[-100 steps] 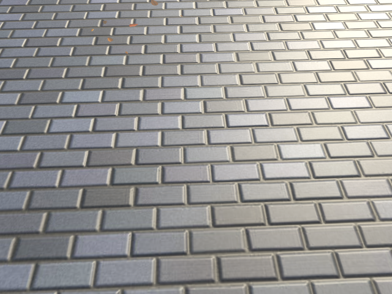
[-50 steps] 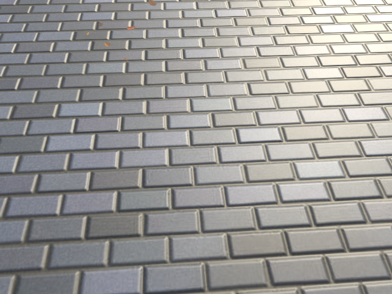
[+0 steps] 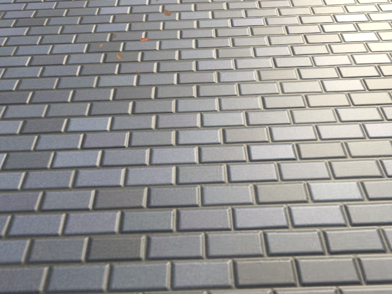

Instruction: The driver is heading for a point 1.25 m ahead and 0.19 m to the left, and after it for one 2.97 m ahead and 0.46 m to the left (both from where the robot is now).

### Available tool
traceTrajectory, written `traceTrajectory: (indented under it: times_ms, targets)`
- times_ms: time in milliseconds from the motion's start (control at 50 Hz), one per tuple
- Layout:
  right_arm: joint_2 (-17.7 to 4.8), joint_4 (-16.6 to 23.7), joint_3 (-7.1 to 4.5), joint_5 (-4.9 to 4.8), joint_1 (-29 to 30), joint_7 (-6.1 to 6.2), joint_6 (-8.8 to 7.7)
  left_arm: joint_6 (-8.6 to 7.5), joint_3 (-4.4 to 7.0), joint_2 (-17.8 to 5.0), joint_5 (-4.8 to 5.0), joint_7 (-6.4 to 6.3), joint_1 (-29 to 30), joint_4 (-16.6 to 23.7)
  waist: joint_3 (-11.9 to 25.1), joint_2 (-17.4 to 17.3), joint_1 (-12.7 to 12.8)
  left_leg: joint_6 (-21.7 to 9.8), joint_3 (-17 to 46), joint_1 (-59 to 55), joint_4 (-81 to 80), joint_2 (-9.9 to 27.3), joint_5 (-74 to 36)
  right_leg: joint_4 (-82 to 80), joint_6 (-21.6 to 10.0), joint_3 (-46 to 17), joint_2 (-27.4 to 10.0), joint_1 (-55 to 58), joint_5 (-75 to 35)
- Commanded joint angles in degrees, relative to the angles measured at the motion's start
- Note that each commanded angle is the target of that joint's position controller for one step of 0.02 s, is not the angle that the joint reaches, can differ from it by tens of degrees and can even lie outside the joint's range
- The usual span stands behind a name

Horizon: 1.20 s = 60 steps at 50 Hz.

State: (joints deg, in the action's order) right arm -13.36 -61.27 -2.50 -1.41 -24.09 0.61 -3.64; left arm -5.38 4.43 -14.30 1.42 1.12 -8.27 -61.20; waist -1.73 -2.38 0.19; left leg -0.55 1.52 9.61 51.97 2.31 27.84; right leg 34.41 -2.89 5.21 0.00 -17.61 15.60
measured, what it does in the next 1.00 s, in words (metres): walks ahead: left foot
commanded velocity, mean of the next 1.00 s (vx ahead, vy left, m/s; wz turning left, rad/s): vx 0.47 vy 0.00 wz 0.00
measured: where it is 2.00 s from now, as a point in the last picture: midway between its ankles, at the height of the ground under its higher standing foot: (195, 144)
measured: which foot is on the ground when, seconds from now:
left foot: up 0.00-0.44, down 0.46-1.00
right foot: down 0.00-0.48, up 0.50-1.00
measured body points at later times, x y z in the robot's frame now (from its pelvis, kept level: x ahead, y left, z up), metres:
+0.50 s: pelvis +0.25 +0.05 -0.01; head +0.29 +0.06 +0.44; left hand +0.20 +0.32 -0.16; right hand +0.44 -0.20 -0.11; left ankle +0.38 +0.15 -0.73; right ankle +0.04 -0.09 -0.69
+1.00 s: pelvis +0.53 +0.04 +0.00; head +0.56 +0.03 +0.45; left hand +0.73 +0.27 -0.10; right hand +0.49 -0.23 -0.14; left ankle +0.38 +0.15 -0.73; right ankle +0.70 -0.09 -0.71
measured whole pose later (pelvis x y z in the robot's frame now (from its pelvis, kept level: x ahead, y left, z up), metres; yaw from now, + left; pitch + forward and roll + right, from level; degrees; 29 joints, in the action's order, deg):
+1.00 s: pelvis +0.53 +0.04 +0.00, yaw -1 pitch +2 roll +2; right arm -13.9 -58.1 -4.1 -0.8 -22.4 0.8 -4.1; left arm -5.2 2.8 -13.2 1.2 2.0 -0.8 -51.3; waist -0.5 1.6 -3.5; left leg -0.2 -4.0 -5.2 13.4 -1.5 20.6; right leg 29.7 -3.1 1.1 -3.7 -32.4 0.4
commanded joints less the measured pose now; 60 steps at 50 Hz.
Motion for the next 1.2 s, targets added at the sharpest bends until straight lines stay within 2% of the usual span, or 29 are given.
traceTrajectory:
  times_ms: [20, 40, 100, 220, 360, 400, 420, 440, 460, 480, 500, 520, 540, 560, 600, 660, 740, 820, 920, 980, 1020, 1040, 1060, 1080, 1100, 1120, 1140, 1160, 1200]
  targets:
    - [-4.4, 8.1, -0.66, -2.29, 7.2, -0.56, -3.09, -1.06, -0.12, -6.2, -0.58, 0.05, -9.2, -0.4, 0.2, 8.9, 3.6, -3.8, 4.7, 32.6, 25.2, 1.7, -5.3, -24.6, -11.2, -33.3, -19.7, 20.5, 12.7]
    - [-4.7, 8.1, -1.12, -1.73, 7.7, -0.33, -3.29, -1.19, -0.73, -5.1, -0.71, 0.28, -6.4, 0.4, -2.1, 6.6, 2.0, -4.4, 3.3, 32.4, 22.2, 3.9, -10.1, -26.0, -9.4, -27.6, -17.6, 16.8, 9.6]
    - [-4.4, 7.6, -2.12, -0.69, 6.3, -0.27, -1.93, -1.1, -1.8, -3.5, -1.33, -0.03, -7.3, 0.2, -3.4, 6.5, -0.3, -3.4, 1.2, 27.1, 16.4, 6.7, -15.2, -28.4, -7.5, -16.4, -12.5, 10.8, -0.9]
    - [-2.9, 12.5, -1.88, 0.15, 19.1, -0.6, -1.28, -0.5, -1.48, -6.8, -1.89, -1.82, -11.4, 1.0, -6.1, 4.6, 1.8, 1.1, -0.9, 33.3, -2.6, 7.2, -25.6, -30.7, -9.0, -11.0, -12.1, 11.7, -9.8]
    - [-3.4, 16.3, -1.04, -0.41, 29.0, -2.77, -2.02, 0.45, -0.27, -7.7, -0.31, -2.26, -16.6, 0.7, -6.9, 5.4, 3.5, -1.5, -2.4, 29.8, -19.0, 3.9, -28.6, -27.9, -7.5, -7.0, -15.0, 20.4, -15.5]
    - [-5.5, 16.4, -1.77, -0.45, 26.6, -3.14, -2.19, 0.9, 0.3, -8.6, -0.31, -2.19, -15.3, 1.1, -4.4, 6.8, 1.1, -3.3, -3.1, 24.2, -20.8, 2.0, -25.5, -23.5, -6.3, -6.2, -15.9, 23.2, -26.4]
    - [-7.1, 15.7, -2.59, -0.45, 22.8, -3.04, -2.19, 1.2, 0.56, -9.3, -0.52, -2.14, -14.4, 1.4, -1.2, 8.2, -1.4, -4.4, -4.3, 18.3, -20.6, 0.1, -23.9, -18.3, -5.6, -5.4, -15.6, 24.0, -36.9]
    - [-9.2, 13.2, -3.89, -0.46, 13.9, -2.79, -2.04, 1.73, 0.46, -9.0, -0.8, -2.08, -13.3, 1.7, 4.0, 8.4, -6.1, -5.9, -6.0, 7.3, -20.9, -2.3, -23.1, -7.6, -4.3, -3.3, -13.4, 22.3, -44.6]
    - [-12.2, 10.3, -5.23, -0.32, 3.3, -2.22, -1.77, 1.97, -0.27, -7.5, -1.21, -2.01, -13.4, 2.4, 10.9, 6.6, -10.3, -8.0, -2.4, -9.0, -19.5, 0.7, -21.7, 7.6, -2.1, -1.5, -10.4, 13.0, -38.3]
    - [-18.2, 8.4, -6.47, 1.44, -3.7, -1.94, -1.63, 1.24, -2.18, -0.1, -1.39, -1.49, -19.8, 3.8, 19.7, -8.6, -7.1, -16.2, 24.4, -29.5, -24.4, 15.8, -9.3, 31.1, 1.5, -1.1, -0.7, -8.9, -11.9]
    - [-15.2, 8.5, -5.17, 1.5, -3.0, -2.36, -1.9, -0.65, -2.71, 0.3, -0.21, -1.15, -19.4, 3.4, 24.5, -12.8, -6.7, -18.9, 44.5, -32.2, -36.7, 20.8, -3.5, 42.4, 1.3, -10.4, 3.8, -17.7, 15.8]
    - [-11.3, 9.0, -3.95, 1.03, 2.1, -2.5, -2.33, -1.85, -1.31, -4.9, 1.54, -0.85, -13.7, 5.1, 16.2, -9.1, -6.0, -15.4, 37.3, -26.0, -37.2, 19.0, -2.4, 46.9, -0.1, -12.4, -0.1, -23.6, 13.7]
    - [-8.7, 10.2, -3.17, 0.98, 7.2, -2.5, -2.56, -2.37, -1.14, -6.3, 1.88, -1.06, -9.6, 6.3, 10.3, -4.8, -4.7, -13.2, 27.7, -17.4, -37.3, 17.1, -7.4, 45.7, -1.1, -10.6, -3.6, -24.1, 8.8]
    - [-7.3, 10.7, -2.65, 1.37, 11.5, -2.68, -2.84, -2.22, -0.81, -6.2, 1.0, -1.61, -7.8, 6.5, 6.5, -0.4, -2.5, -12.2, 20.7, -8.2, -38.7, 14.9, -13.5, 41.6, -1.3, -9.6, -6.5, -21.2, 3.8]
    - [-4.8, 10.3, -1.9, 2.12, 14.1, -3.05, -3.26, -0.32, -0.22, -4.8, 0.08, -1.96, -10.1, 5.7, 4.4, -2.3, 1.0, -11.1, 12.9, 0.9, -41.8, 11.4, -18.3, 36.2, -1.5, -10.0, -9.4, -14.5, -0.4]
    - [-6.5, 8.7, -2.19, 1.89, 11.1, -2.26, -3.48, 1.18, -0.13, -3.6, -0.28, -2.2, -8.7, 6.4, 1.5, -1.7, 1.7, -12.8, 8.5, 3.8, -45.4, 10.5, -21.5, 30.7, -0.2, -9.0, -10.1, -16.5, -3.6]
    - [-8.0, 7.6, -2.36, 1.71, 6.7, -0.68, -2.94, 1.05, 0.3, -4.0, -1.15, -2.05, -0.2, 9.2, -0.9, -0.4, -0.2, -12.5, 6.0, -0.6, -46.9, 10.4, -24.2, 17.7, 2.2, -8.7, -9.9, -24.6, -14.7]
    - [-8.5, 6.9, -2.42, 1.11, 3.6, 0.01, -2.53, 0.3, -0.24, -2.7, -0.82, -1.16, 7.3, 11.0, -2.3, -0.7, -2.6, -10.9, 1.8, -2.7, -47.2, 8.8, -24.7, 4.8, 2.6, -5.9, -7.4, -22.4, -22.8]
    - [-8.9, 4.8, -2.95, 0.62, -0.5, 0.29, -1.3, -0.34, -0.93, -2.7, -0.19, 0.45, 13.9, 13.6, -4.4, -0.8, -4.4, -10.6, 1.1, -11.4, -43.4, 11.8, -26.9, -3.0, 1.3, -5.6, -5.8, -23.5, -19.1]
    - [-10.0, 4.7, -3.59, 0.4, 1.0, 0.48, -0.6, -0.85, -0.31, -4.8, -0.02, 1.19, 11.2, 13.8, -2.4, -2.4, -1.8, -9.1, 1.3, -14.9, -38.3, 13.5, -37.2, -5.3, -1.0, -4.5, -4.1, -17.6, -12.7]
    - [-9.6, 5.4, -3.33, 0.38, 3.4, 0.39, -0.03, -0.99, 1.86, -8.7, -0.25, 0.94, -1.9, 9.9, 5.6, -2.6, 5.2, -6.9, -2.0, -12.4, -22.7, 9.7, -54.4, -6.6, -3.7, -1.2, 0.1, 1.0, -11.8]
    - [-7.7, 6.6, -2.38, 1.08, 2.8, 0.33, 0.04, -0.92, 3.24, -12.9, -0.92, 0.45, -12.8, 7.3, 14.1, 2.0, 8.7, -4.8, -4.4, -1.3, -5.8, 6.4, -43.6, -4.6, -7.2, -10.1, -7.7, 19.1, -11.9]
    - [-0.2, 7.2, -0.31, 1.35, -3.8, -0.29, -1.22, -0.59, 4.24, -17.5, -1.41, 0.38, -18.2, 5.8, 20.9, 16.8, 5.0, -0.5, -4.0, 22.6, 16.0, -4.8, -9.8, -10.4, -16.5, -38.2, -21.2, 38.8, -1.3]
    - [-3.7, 6.8, -0.82, 0.12, -1.4, -0.53, -2.83, -0.62, 2.64, -12.7, -0.96, 0.5, -17.8, 5.9, 23.2, 15.8, 6.5, -1.2, 4.9, 29.9, 24.8, -5.1, 4.6, -17.4, -16.7, -48.4, -22.4, 40.4, 3.8]
    - [-7.4, 8.3, -1.8, -1.42, 3.6, -0.71, -3.78, -0.83, 1.75, -9.7, -0.62, 0.4, -12.7, 6.8, 15.1, 13.3, 5.9, -2.4, 5.0, 35.0, 27.2, -1.6, 1.4, -17.4, -13.6, -39.4, -20.5, 34.4, 2.5]
    - [-8.1, 9.3, -1.81, -1.39, 7.4, -0.41, -4.13, -0.9, 1.05, -7.6, -0.82, 0.33, -7.9, 8.2, 10.5, 8.4, 4.5, -3.0, 3.3, 33.9, 24.9, 1.8, -4.1, -18.1, -11.6, -31.2, -18.3, 26.1, -2.7]
    - [-7.8, 9.5, -2.22, -0.51, 9.3, 0.03, -3.91, -1.01, 0.57, -6.1, -1.47, 0.48, -4.3, 8.6, 6.9, 5.7, 2.7, -2.9, 2.5, 31.3, 20.8, 4.0, -8.1, -19.8, -10.6, -25.9, -16.4, 17.8, -7.6]
    - [-7.4, 9.3, -2.65, -0.01, 8.7, 0.25, -3.08, -1.23, -0.07, -4.2, -2.06, 0.63, -2.8, 8.6, 5.5, 6.2, 0.7, -3.1, 2.9, 27.5, 17.9, 5.7, -10.5, -21.5, -9.7, -22.0, -14.3, 12.7, -10.4]
    - [-4.8, 8.8, -2.44, 0.17, 6.5, 0.31, -1.61, -1.39, -0.04, -4.6, -1.98, 0.63, -3.7, 7.7, 4.5, 7.1, -0.8, -2.7, 2.5, 24.3, 14.4, 6.6, -12.0, -24.5, -10.4, -18.7, -13.4, 8.3, -12.4]
Velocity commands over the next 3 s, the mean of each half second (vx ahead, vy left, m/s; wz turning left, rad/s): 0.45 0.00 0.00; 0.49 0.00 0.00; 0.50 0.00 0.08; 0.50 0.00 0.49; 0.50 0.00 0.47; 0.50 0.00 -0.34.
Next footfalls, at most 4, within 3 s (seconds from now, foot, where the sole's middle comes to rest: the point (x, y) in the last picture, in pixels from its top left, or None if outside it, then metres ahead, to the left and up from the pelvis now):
0.46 left None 0.42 0.15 -0.76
1.04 right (238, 230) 0.73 -0.09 -0.76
1.60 left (173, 167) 1.04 0.16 -0.76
2.10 right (201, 113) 1.36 0.04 -0.76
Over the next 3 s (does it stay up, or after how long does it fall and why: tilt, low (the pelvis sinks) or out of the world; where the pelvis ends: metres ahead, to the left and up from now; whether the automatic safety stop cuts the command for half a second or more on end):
stays up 1.55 0.33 0.01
